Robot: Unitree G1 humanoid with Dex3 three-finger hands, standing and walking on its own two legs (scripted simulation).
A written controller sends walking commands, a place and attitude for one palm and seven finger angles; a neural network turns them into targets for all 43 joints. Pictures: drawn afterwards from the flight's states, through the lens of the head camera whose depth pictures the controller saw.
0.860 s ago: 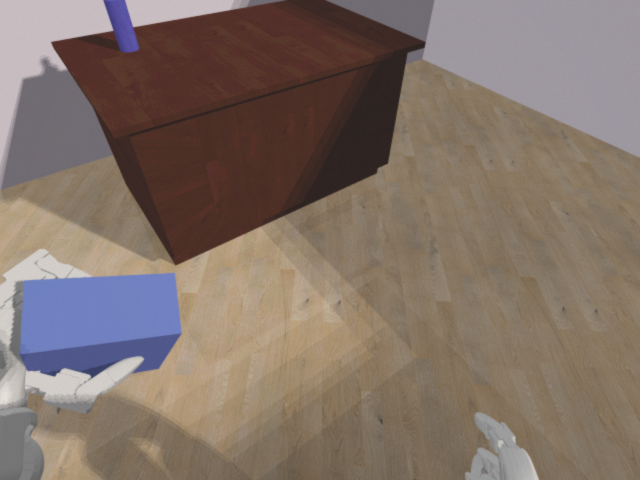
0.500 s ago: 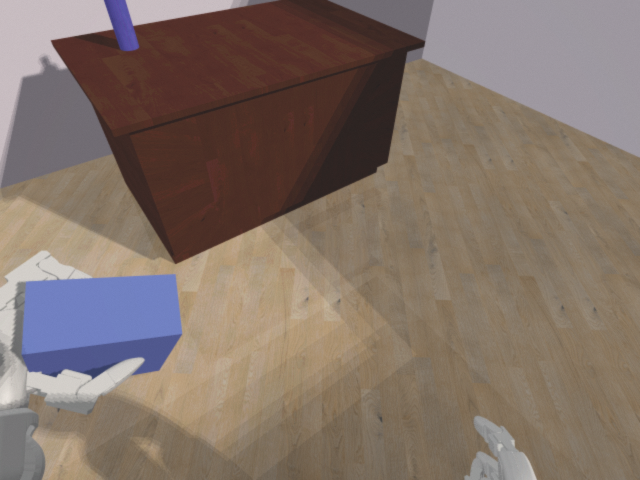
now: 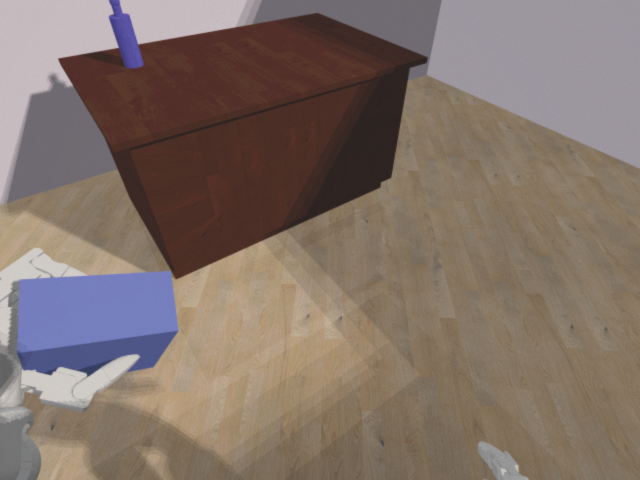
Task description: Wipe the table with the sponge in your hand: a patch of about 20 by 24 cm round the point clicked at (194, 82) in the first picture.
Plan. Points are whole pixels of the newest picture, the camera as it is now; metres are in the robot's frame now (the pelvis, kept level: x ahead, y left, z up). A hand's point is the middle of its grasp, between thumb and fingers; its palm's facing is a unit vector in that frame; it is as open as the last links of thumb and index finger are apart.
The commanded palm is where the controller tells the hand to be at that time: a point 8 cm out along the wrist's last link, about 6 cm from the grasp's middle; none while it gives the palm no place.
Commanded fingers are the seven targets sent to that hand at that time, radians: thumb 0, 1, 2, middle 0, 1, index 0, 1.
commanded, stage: walk to a spot facing it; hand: left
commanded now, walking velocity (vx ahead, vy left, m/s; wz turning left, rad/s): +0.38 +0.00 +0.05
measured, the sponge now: (120, 328) +0.22 +0.21 +0.15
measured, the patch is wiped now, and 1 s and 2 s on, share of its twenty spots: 0.00 0.00 0.00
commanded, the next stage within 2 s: take the last steps up to it in 1.58 s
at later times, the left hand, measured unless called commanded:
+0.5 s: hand (166, 216) +0.36 +0.20 +0.18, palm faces +0.36 -0.82 -0.45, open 9.7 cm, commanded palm +0.30 +0.25 +0.19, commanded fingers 0.00 0.10 1.30 -1.20 -1.60 -1.20 -1.60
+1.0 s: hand (194, 151) +0.50 +0.21 +0.18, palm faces +0.49 -0.79 -0.36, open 9.7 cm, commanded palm +0.44 +0.24 +0.19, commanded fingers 0.00 0.10 1.30 -1.20 -1.60 -1.20 -1.60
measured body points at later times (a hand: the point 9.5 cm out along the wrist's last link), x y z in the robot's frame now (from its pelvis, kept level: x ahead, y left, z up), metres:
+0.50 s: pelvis +0.13 -0.03 +0.01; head +0.15 -0.03 +0.46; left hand +0.33 +0.24 +0.21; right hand +0.27 -0.23 -0.09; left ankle +0.06 +0.12 -0.72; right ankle +0.21 -0.15 -0.70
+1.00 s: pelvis +0.29 -0.05 -0.01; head +0.31 -0.03 +0.44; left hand +0.47 +0.25 +0.20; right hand +0.47 -0.29 -0.08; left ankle +0.35 +0.07 -0.73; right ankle +0.22 -0.15 -0.69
